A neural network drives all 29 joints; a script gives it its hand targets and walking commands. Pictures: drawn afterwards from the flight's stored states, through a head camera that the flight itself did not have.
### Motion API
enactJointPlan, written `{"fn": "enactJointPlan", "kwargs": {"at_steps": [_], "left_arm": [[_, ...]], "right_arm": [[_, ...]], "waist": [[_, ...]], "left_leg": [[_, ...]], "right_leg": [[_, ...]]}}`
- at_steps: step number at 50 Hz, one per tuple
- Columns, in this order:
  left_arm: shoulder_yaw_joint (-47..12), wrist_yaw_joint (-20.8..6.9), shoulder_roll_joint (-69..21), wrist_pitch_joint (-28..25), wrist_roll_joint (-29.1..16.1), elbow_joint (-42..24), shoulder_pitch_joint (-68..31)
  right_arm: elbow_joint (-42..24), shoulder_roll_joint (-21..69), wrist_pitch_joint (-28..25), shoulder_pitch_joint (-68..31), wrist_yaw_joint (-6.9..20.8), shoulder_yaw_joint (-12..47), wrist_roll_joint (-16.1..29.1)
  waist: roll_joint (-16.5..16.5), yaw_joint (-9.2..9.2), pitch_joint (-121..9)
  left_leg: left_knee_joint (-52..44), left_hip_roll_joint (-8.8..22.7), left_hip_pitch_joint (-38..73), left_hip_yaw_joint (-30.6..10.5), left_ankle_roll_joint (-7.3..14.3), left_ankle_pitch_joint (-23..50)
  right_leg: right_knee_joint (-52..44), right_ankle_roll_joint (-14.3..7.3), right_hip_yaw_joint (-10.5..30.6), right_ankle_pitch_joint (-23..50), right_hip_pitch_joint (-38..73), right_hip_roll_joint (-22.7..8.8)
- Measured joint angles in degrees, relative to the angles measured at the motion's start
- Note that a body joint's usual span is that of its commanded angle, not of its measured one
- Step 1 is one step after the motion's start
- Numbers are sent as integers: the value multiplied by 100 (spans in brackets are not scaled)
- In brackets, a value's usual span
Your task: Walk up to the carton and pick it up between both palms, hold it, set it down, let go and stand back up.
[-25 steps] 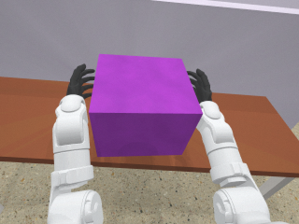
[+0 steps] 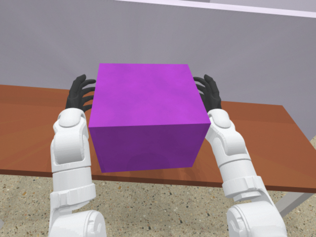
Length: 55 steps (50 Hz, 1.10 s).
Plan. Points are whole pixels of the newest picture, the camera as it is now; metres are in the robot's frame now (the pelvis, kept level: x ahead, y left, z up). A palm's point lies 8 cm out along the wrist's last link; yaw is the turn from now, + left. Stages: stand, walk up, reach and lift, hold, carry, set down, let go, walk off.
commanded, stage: hold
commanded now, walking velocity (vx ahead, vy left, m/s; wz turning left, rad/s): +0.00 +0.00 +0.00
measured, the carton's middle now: (146, 116) +0.36 +0.01 +0.15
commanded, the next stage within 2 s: none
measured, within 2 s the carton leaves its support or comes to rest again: neither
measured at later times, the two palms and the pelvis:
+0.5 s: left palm (75, 106) +0.35 +0.17 +0.20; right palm (210, 107) +0.35 -0.15 +0.19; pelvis -0.01 +0.01 +0.00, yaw -1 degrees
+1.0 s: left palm (76, 108) +0.35 +0.17 +0.19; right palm (210, 107) +0.35 -0.15 +0.19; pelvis +0.00 +0.00 +0.00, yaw +0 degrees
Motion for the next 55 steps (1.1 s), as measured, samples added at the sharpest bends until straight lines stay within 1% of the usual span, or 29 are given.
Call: {"fn": "enactJointPlan", "kwargs": {"at_steps": [6, 11, 18, 25, 29, 37, 48, 55], "left_arm": [[6, -29, 4, 2, 21, 78, -102], [68, -36, -2, -32, 51, 309, -303], [149, -14, -2, -118, 79, 582, -523], [102, 47, 29, -145, 90, 684, -558], [33, 81, 35, -136, 83, 623, -485], [-31, 109, -20, -135, 52, 388, -277], [-18, 63, -35, -59, -19, 61, -60], [2, 20, -10, -4, 3, 100, -115]], "right_arm": [[-23, 25, 13, 2, -1, -76, -45], [124, 42, -13, -102, 26, -187, -135], [378, 94, -113, -273, 125, -373, -260], [578, 117, -211, -351, 188, -463, -296], [573, 91, -243, -305, 190, -418, -239], [346, -10, -211, -139, 126, -215, -90], [28, -63, -80, -3, -5, 8, 38], [38, -9, -24, -21, -4, -54, -7]], "waist": [[69, 23, 28], [93, 68, 34], [13, 122, -17], [-87, 110, -61], [-86, 72, -47], [9, 22, 14], [46, 18, 51], [12, 36, 20]], "left_leg": [[-6, -23, -14, 35, 30, 37], [-52, -39, -46, 86, 57, 100], [-100, -42, -147, 124, 60, 173], [-93, -31, -178, 103, 41, 163], [-68, -25, -153, 81, 33, 126], [-27, -14, -47, 74, 37, 36], [-13, -13, 21, 64, 38, -4], [-14, -20, 16, 66, 43, 18]], "right_leg": [[3, 22, 35, 44, -28, -23], [-8, 36, 83, 106, -92, -39], [-6, 32, 111, 161, -225, -45], [-8, 16, 82, 146, -243, -35], [-18, 14, 58, 118, -193, -29], [-33, 24, 53, 57, -60, -16], [-47, 30, 47, 29, 25, -11], [-48, 30, 50, 50, 20, -17]]}}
